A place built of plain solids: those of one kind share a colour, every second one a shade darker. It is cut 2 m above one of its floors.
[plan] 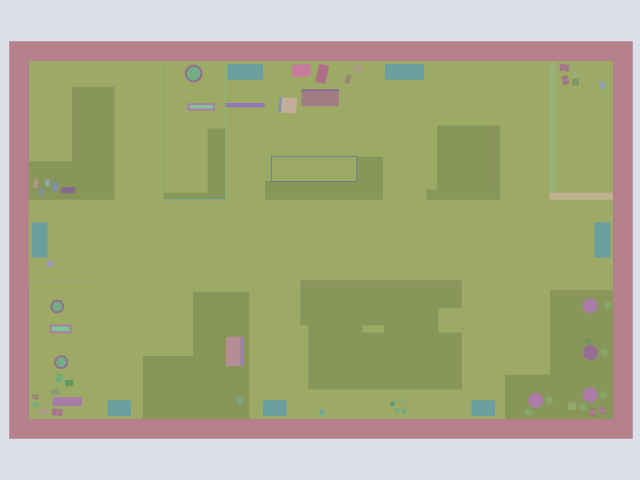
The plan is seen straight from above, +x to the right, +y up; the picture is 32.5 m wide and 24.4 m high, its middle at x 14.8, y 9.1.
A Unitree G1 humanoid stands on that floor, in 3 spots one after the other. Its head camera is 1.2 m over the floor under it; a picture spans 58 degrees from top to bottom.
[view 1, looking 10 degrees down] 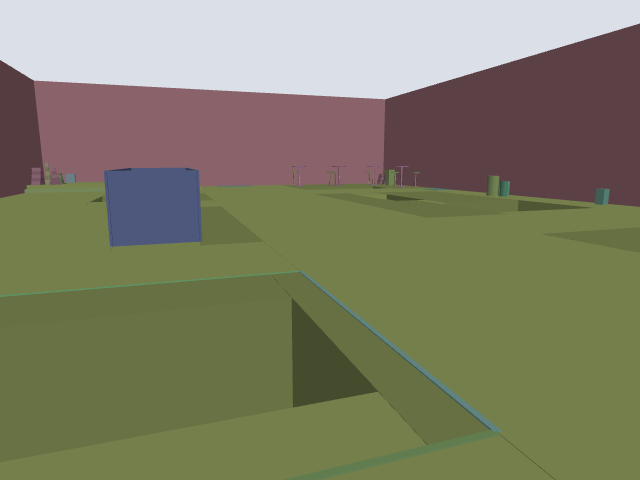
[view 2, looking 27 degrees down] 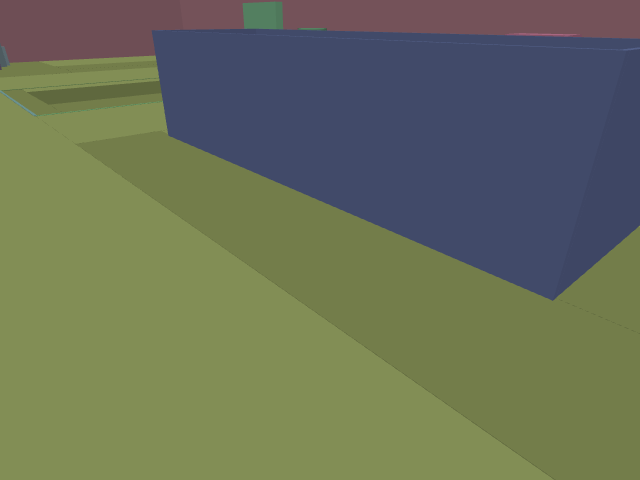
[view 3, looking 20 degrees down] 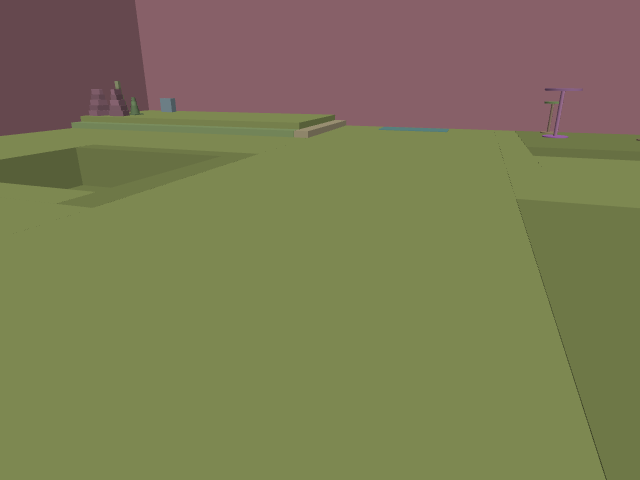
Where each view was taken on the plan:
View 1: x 5.43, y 12.49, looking -19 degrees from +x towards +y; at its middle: floor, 6.90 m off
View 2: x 17.24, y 10.10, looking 139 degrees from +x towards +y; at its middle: floor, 2.64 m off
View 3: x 16.93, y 7.58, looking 19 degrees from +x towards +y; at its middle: floor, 3.51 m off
